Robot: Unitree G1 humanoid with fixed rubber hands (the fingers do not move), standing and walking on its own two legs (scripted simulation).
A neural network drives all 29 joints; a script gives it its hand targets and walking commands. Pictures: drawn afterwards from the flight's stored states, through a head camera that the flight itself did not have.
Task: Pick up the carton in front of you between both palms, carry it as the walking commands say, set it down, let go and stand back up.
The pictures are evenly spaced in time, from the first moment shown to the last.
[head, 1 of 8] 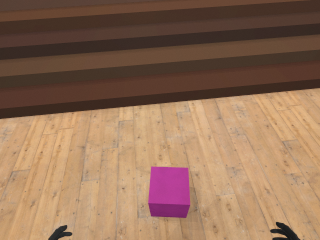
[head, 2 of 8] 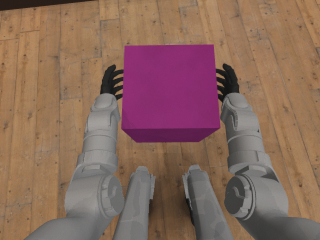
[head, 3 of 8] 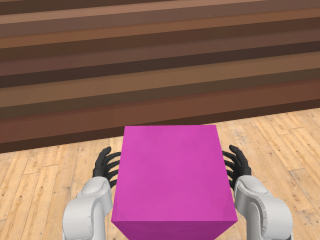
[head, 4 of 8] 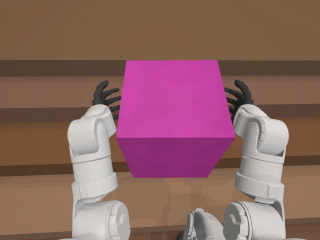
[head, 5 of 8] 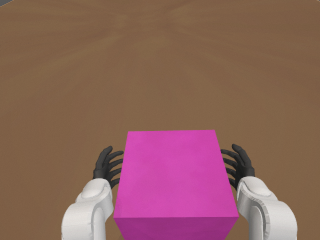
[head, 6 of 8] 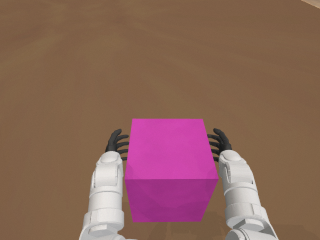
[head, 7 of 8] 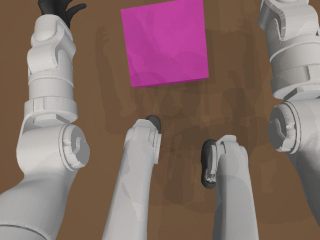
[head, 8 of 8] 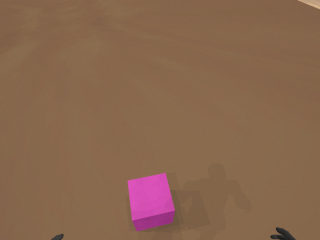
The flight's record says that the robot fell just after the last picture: no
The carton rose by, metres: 1.94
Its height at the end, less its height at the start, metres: +1.20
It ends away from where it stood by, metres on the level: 5.79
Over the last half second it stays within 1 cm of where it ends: yes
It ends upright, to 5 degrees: yes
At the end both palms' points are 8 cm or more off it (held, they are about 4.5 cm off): yes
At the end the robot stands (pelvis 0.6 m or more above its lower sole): yes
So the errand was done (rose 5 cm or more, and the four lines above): yes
